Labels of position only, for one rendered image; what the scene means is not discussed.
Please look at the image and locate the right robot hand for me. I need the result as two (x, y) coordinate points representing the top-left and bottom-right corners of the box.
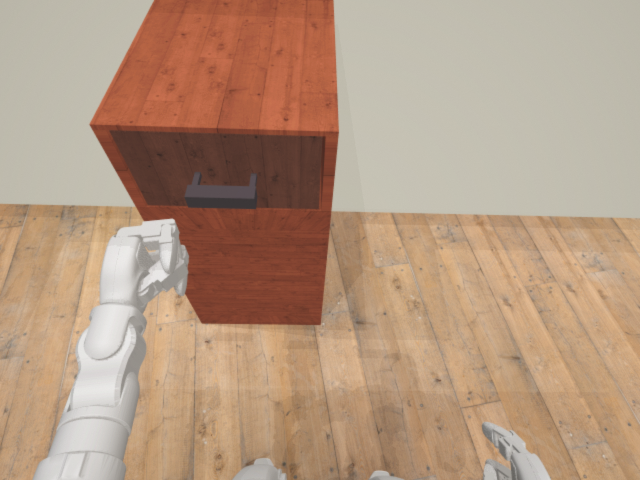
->
(482, 422), (551, 480)

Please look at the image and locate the left robot forearm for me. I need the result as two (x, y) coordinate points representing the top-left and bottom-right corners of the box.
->
(32, 303), (147, 480)

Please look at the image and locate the robot shin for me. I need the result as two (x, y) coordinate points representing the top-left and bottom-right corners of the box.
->
(253, 458), (274, 466)
(369, 471), (390, 479)

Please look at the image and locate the drawer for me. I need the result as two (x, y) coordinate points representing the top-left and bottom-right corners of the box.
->
(109, 130), (323, 209)

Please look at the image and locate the left robot hand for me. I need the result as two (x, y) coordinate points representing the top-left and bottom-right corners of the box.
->
(99, 219), (189, 314)

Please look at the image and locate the robot left shin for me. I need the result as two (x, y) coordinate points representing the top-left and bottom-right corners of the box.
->
(253, 458), (274, 466)

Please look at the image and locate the handle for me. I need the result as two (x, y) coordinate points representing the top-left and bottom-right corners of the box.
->
(184, 172), (257, 209)

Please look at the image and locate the robot right shin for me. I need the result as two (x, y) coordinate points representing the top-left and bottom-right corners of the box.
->
(369, 471), (390, 479)

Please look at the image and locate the cabinet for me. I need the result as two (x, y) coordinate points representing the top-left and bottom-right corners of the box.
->
(89, 0), (339, 325)

